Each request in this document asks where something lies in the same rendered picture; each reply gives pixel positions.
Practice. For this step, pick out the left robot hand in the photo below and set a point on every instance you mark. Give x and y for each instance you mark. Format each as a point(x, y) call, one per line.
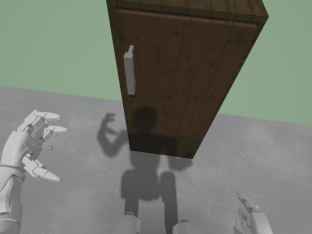
point(20, 142)

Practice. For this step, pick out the robot left forearm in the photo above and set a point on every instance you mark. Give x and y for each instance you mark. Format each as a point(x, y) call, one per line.
point(11, 179)

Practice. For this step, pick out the cupboard door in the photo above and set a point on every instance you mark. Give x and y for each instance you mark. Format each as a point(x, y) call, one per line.
point(182, 65)

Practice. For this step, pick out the robot left thigh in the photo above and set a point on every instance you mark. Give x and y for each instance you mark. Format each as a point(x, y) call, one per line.
point(126, 224)

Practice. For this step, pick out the right robot shin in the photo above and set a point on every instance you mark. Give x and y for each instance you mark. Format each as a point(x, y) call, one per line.
point(183, 220)

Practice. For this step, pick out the right robot hand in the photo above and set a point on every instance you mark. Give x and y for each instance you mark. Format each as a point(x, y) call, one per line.
point(256, 221)

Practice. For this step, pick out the handle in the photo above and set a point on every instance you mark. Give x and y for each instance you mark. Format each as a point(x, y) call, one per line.
point(130, 71)

